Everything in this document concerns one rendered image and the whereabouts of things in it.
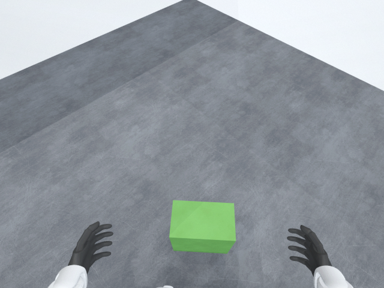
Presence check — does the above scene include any carton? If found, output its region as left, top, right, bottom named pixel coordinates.
left=169, top=200, right=236, bottom=254

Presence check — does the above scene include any right robot hand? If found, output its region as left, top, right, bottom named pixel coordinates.
left=287, top=225, right=332, bottom=276

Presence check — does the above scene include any left robot forearm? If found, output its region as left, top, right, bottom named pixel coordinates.
left=48, top=265, right=88, bottom=288

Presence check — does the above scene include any left robot hand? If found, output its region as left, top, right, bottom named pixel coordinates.
left=68, top=221, right=113, bottom=274

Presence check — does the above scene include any right robot forearm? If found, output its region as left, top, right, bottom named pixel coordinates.
left=314, top=266, right=353, bottom=288

